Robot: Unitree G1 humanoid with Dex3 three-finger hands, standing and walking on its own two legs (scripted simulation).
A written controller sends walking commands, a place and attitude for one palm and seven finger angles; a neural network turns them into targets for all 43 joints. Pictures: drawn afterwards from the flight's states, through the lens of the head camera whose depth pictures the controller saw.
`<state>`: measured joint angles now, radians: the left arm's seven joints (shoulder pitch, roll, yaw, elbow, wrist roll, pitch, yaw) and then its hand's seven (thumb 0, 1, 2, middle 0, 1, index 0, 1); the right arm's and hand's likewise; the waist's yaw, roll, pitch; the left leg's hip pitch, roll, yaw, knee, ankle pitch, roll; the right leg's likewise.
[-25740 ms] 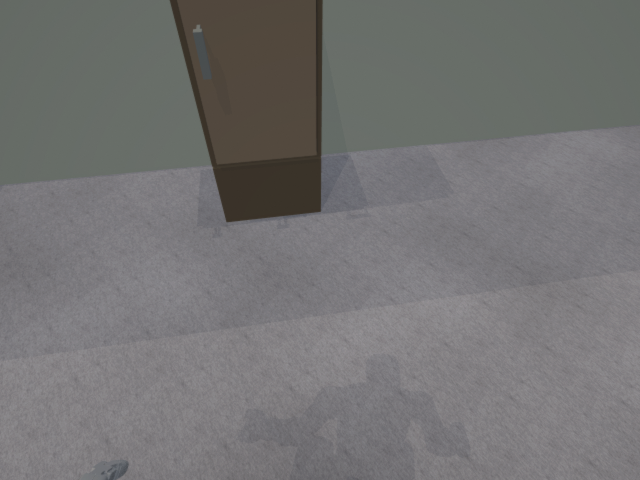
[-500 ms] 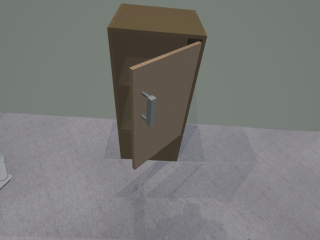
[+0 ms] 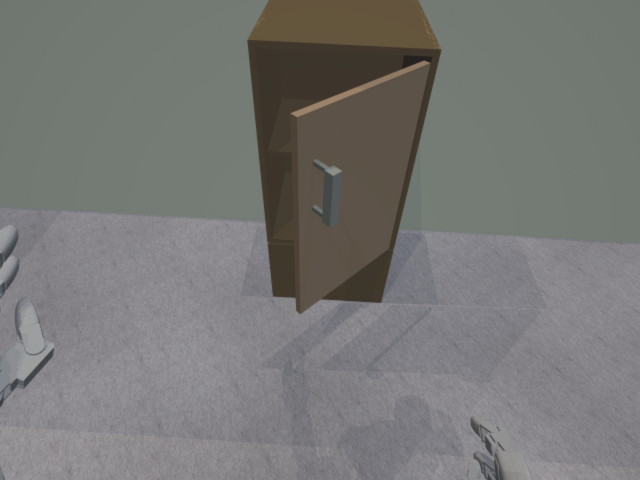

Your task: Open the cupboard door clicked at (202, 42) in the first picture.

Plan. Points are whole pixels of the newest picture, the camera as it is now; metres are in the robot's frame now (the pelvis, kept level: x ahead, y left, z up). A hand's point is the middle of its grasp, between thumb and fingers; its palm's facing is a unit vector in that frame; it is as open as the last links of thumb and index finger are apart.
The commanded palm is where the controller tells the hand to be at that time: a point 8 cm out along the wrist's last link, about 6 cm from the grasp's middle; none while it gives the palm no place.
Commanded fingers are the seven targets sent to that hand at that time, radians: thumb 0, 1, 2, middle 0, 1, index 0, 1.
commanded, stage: stop stepping back and stand still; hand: left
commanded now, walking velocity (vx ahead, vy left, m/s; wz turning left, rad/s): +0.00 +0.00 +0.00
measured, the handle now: (324, 193) +0.65 +0.05 -0.01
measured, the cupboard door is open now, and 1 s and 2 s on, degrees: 46 46 46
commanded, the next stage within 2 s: let the arm hang, fingers relaxed in 0.08 s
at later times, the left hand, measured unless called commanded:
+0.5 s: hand out of the picture +0.05 +0.17 -0.18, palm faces -0.02 -0.99 -0.17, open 7.3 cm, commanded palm none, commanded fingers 0.00 0.90 0.90 -0.20 -0.30 -0.20 -0.30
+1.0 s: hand out of the picture -0.01 +0.18 -0.17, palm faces +0.07 -0.96 -0.26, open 7.4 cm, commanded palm none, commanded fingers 0.00 0.90 0.90 -0.20 -0.30 -0.20 -0.30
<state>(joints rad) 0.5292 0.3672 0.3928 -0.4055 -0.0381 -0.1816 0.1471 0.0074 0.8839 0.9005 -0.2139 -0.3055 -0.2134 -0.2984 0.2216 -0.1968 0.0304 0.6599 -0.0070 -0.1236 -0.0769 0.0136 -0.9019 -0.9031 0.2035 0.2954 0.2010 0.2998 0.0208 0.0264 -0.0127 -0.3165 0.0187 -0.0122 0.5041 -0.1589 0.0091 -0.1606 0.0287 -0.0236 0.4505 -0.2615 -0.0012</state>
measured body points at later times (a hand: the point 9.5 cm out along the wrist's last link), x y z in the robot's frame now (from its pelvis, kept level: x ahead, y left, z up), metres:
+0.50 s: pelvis -0.01 +0.00 +0.00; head +0.01 +0.01 +0.45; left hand +0.05 +0.22 -0.16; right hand +0.05 -0.28 -0.14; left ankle +0.07 +0.11 -0.74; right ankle -0.01 -0.12 -0.74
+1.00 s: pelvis +0.01 -0.01 +0.00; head +0.02 -0.02 +0.45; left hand -0.01 +0.23 -0.15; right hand +0.04 -0.24 -0.16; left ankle +0.07 +0.11 -0.74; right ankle -0.01 -0.12 -0.74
